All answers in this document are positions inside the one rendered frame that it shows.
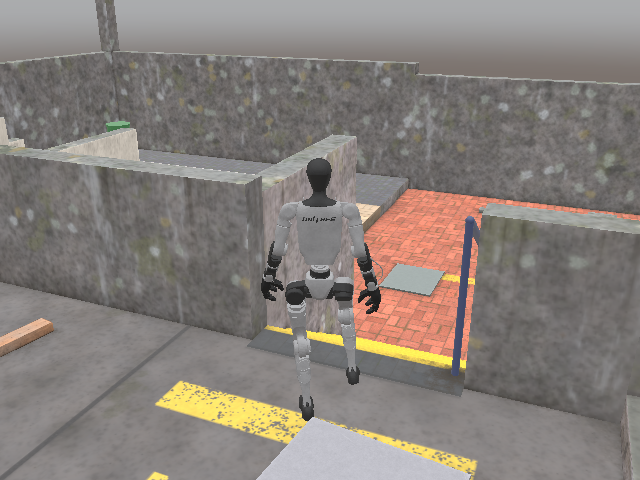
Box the stairs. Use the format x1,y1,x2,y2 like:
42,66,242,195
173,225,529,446
286,328,466,368

